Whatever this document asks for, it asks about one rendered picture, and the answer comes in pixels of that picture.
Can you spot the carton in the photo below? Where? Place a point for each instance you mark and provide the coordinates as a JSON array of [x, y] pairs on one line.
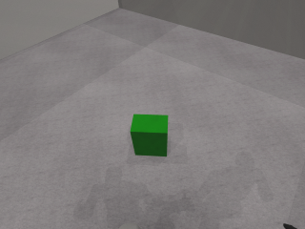
[[149, 134]]

